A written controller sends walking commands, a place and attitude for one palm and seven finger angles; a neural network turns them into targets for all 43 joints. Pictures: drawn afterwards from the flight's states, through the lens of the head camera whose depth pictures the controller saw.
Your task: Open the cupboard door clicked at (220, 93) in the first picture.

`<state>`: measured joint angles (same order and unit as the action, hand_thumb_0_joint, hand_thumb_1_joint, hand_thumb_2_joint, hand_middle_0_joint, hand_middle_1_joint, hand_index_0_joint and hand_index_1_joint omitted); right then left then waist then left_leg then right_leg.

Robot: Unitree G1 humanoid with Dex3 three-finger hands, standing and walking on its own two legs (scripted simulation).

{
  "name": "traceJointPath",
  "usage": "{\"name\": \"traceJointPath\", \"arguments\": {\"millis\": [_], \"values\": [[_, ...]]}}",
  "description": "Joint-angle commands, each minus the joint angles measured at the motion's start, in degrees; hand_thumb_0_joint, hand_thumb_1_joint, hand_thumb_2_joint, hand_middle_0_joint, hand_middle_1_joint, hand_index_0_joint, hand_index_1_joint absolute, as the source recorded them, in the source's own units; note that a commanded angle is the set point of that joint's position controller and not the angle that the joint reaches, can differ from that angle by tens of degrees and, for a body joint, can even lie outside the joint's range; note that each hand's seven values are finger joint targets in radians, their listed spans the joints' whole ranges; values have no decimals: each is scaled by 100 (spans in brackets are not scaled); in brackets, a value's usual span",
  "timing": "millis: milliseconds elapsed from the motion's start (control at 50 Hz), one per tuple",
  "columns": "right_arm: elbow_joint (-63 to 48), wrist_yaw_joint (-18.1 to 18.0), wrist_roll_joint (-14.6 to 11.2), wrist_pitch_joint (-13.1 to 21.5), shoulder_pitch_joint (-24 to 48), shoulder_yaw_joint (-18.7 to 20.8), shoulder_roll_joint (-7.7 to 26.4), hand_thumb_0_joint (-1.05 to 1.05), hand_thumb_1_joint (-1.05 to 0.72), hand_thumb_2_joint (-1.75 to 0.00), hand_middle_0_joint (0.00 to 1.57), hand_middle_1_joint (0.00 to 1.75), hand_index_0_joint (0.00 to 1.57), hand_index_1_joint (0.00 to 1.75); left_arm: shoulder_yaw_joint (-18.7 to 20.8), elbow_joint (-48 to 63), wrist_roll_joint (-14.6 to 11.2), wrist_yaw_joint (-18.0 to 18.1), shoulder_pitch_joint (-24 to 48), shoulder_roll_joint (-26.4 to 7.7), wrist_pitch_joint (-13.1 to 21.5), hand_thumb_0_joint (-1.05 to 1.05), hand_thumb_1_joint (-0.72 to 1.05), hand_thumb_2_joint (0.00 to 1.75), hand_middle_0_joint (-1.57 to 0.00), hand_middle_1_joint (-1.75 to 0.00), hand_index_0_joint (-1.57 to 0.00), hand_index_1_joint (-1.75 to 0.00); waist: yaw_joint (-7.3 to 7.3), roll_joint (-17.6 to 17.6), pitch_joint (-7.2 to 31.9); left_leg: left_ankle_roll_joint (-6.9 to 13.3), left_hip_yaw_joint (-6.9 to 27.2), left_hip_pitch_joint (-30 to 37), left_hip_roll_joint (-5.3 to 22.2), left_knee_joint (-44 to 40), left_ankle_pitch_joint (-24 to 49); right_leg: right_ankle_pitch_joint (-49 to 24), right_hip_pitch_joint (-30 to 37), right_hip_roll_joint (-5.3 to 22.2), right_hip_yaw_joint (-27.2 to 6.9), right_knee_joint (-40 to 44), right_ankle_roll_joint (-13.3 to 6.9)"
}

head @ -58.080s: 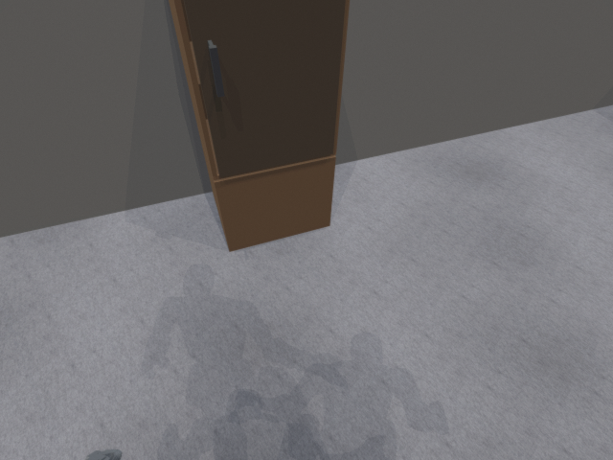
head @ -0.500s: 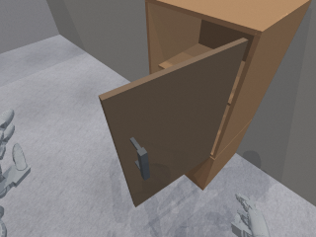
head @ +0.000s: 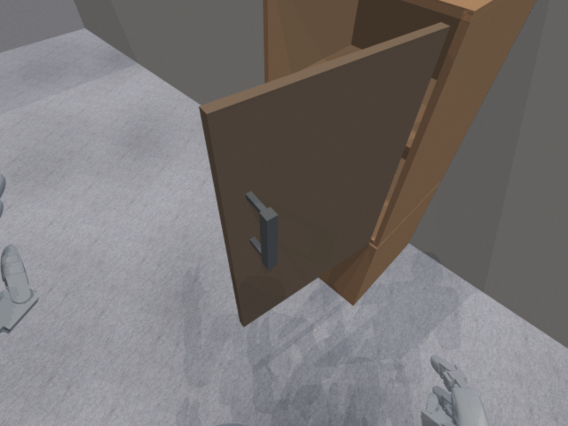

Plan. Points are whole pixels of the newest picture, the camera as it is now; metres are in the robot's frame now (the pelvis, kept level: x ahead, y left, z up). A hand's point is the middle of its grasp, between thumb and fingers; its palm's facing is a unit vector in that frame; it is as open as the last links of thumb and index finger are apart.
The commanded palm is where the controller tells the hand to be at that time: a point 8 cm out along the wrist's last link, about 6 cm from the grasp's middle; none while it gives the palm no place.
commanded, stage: step back with the hand held close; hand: left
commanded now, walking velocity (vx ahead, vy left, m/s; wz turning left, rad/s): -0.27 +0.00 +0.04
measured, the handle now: (261, 232) +0.38 +0.07 +0.05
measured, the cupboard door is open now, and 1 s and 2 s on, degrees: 80 80 80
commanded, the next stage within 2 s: stop stepping back and stand still in 0.54 s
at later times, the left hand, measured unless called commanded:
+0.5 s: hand out of the picture +0.12 +0.28 +0.18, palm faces +0.43 -0.74 -0.51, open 7.4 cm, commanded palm +0.05 +0.31 +0.19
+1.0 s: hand out of the picture +0.05 +0.23 +0.17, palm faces +0.39 -0.80 -0.45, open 7.4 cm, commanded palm -0.01 +0.26 +0.19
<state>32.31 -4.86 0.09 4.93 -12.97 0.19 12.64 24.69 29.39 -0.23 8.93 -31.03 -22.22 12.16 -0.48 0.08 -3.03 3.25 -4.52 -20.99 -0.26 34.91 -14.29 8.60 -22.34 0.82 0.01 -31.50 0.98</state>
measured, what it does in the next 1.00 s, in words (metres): walks backwards: right foot, then left foot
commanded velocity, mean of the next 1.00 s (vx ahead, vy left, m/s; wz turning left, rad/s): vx -0.15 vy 0.04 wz -0.01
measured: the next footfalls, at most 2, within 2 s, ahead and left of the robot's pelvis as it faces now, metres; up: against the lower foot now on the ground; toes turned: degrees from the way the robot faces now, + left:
right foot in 0.76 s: -0.18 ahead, -0.12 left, +0.00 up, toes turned -6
left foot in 0.94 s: -0.10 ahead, +0.07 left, +0.00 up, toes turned -1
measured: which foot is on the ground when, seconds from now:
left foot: down 0.00-0.76, up 0.78-0.92, down 0.94-1.00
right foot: down 0.00-0.40, up 0.42-0.74, down 0.76-1.00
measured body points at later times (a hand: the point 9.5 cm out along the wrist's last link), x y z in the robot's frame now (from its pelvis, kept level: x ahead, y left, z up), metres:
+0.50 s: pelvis -0.08 +0.01 +0.00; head -0.04 +0.03 +0.45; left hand +0.10 +0.32 +0.20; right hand +0.11 -0.23 -0.07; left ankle +0.00 +0.10 -0.73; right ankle -0.07 -0.13 -0.67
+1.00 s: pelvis -0.17 -0.03 +0.00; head -0.17 -0.02 +0.45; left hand +0.02 +0.27 +0.20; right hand -0.05 -0.30 -0.08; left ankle -0.14 +0.07 -0.73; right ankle -0.27 -0.13 -0.72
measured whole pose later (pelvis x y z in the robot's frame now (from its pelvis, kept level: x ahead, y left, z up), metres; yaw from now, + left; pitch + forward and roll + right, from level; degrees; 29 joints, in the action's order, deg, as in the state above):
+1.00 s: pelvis -0.17 -0.03 +0.00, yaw -3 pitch +1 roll +1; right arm 38.6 -4.5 -0.4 6.2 -15.2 0.6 14.1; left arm 25.1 27.0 -2.8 9.1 -30.9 -24.5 10.6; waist 1.1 2.7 2.0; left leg 2.6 -3.9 -18.4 -1.9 31.1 -14.3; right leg 24.3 -9.8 0.5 -0.6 -36.0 0.3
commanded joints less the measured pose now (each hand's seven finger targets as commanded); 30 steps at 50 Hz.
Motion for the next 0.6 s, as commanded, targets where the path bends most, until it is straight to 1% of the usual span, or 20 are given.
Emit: {"name": "traceJointPath", "arguments": {"millis": [0,60,120,160,180,200,240,280,300,320,340,360,380,400,420,440,460,480,520,580], "values": [[-870,-70,14,433,534,299,803,0,-90,-90,20,30,20,30,794,1261,58,184,470,-1148,476,0,90,90,-20,-30,-20,-30,44,-439,486,201,1121,-1271,738,-1466,-2245,1036,1077,167,-698,104,-121],[-883,-57,5,518,522,313,801,0,-90,-90,20,30,20,30,886,1212,124,183,365,-1060,530,0,90,90,-20,-30,-20,-30,-18,-994,646,400,1570,-2153,1242,-2150,-2759,309,2075,-242,-266,-1173,27],[-872,-21,12,571,594,329,743,0,-90,-90,20,30,20,30,920,1127,139,122,360,-1068,574,0,90,90,-20,-30,-20,-30,-17,-902,448,498,1627,-2450,1383,-2062,-2571,234,2261,-333,-318,-1414,25],[-759,38,9,612,474,336,689,0,-90,-90,20,30,20,30,825,1147,3,82,268,-1050,591,0,90,90,-20,-30,-20,-30,60,-141,575,217,1231,-1177,885,-1195,-1036,-638,1305,-44,-829,-407,-181],[-688,56,24,603,462,332,692,0,-90,-90,20,30,20,30,789,1127,-25,69,332,-1084,591,0,90,90,-20,-30,-20,-30,111,60,653,44,944,-718,601,-816,-755,-932,862,229,-1229,30,-283],[-639,67,18,573,477,362,653,0,-90,-90,20,30,20,30,761,1262,-34,70,439,-1137,576,0,90,90,-20,-30,-20,-30,115,321,858,-108,670,-246,365,-318,-676,-950,519,570,-1596,449,-426],[-562,111,-7,486,460,359,572,0,-90,-90,20,30,20,30,725,1210,-73,95,407,-1220,517,0,90,90,-20,-30,-20,-30,115,761,892,-302,435,284,-23,810,-908,122,-280,1233,-2191,1319,-784],[-527,155,17,378,561,322,488,0,-90,-90,20,30,20,30,820,1216,-69,123,345,-1338,471,0,90,90,-20,-30,-20,-30,63,1088,899,-331,506,374,-43,1498,-921,-201,-452,1522,-2072,1462,-981],[-511,147,20,340,637,303,463,0,-90,-90,20,30,20,30,857,1200,-73,139,295,-1361,453,0,90,90,-20,-30,-20,-30,86,852,808,-311,582,350,27,1142,-900,-604,-391,1480,-1918,1282,-963],[-511,129,14,289,594,268,430,0,-90,-90,20,30,20,30,924,1126,-75,147,173,-1357,416,0,90,90,-20,-30,-20,-30,100,772,763,-305,596,437,92,391,-774,-789,-264,1222,-1552,994,-761],[-529,102,-9,271,606,255,522,0,-90,-90,20,30,20,30,885,1276,-97,131,173,-1329,406,0,90,90,-20,-30,-20,-30,144,291,733,-241,658,501,154,-693,-400,-553,-234,829,-1217,543,-470],[-620,40,3,303,759,313,712,0,-90,-90,20,30,20,30,963,1492,-94,125,171,-1354,482,0,90,90,-20,-30,-20,-30,56,-888,699,28,1437,38,798,-1470,101,-132,32,87,-748,-233,-124],[-690,19,27,374,770,345,776,0,-90,-90,20,30,20,30,1116,1704,-41,136,168,-1438,571,0,90,90,-20,-30,-20,-30,-50,-1796,1085,366,2073,-735,1618,-1884,610,384,987,-383,-210,-1428,70],[-614,7,101,492,738,428,721,0,-90,-90,20,30,20,30,1292,1515,-36,107,-82,-1563,639,0,90,90,-20,-30,-20,-30,21,-2193,1355,639,2566,-1346,2125,-2709,-908,1681,1498,-666,-250,-3038,78],[-639,31,120,568,629,426,585,0,-90,-90,20,30,20,30,1154,1598,-97,118,-3,-1366,607,0,90,90,-20,-30,-20,-30,61,-1520,1058,786,2704,-1274,2189,-2642,-885,1904,927,-634,-459,-3753,12],[-531,63,109,642,569,438,576,0,-90,-90,20,30,20,30,1026,1729,-135,135,107,-1283,601,0,90,90,-20,-30,-20,-30,50,-863,962,764,2348,-358,2049,-2095,369,2033,104,-476,-546,-3524,-28],[-401,74,99,710,537,455,613,0,-90,-90,20,30,20,30,944,1611,-198,160,-7,-1186,559,0,90,90,-20,-30,-20,-30,15,-648,1091,709,2007,433,1917,-1811,1371,2088,-281,-392,-450,-3258,11],[-320,96,56,750,515,457,623,0,-90,-90,20,30,20,30,763,1569,-213,160,-72,-1050,491,0,90,90,-20,-30,-20,-30,3,-728,1265,607,1714,970,1804,-1716,1966,2099,-393,-382,-299,-3044,38],[-215,105,73,800,552,392,613,0,-90,-90,20,30,20,30,433,1554,-218,147,141,-877,383,0,90,90,-20,-30,-20,-30,63,-1084,1247,523,1548,1208,1724,-1854,2084,2120,-229,-343,-161,-2528,68],[-154,99,97,807,637,349,648,0,-90,-90,20,30,20,30,362,1570,-241,145,553,-985,228,0,90,90,-20,-30,-20,-30,79,-1297,1293,420,1476,1239,1618,-2302,1080,2229,248,-438,41,-1817,23]]}}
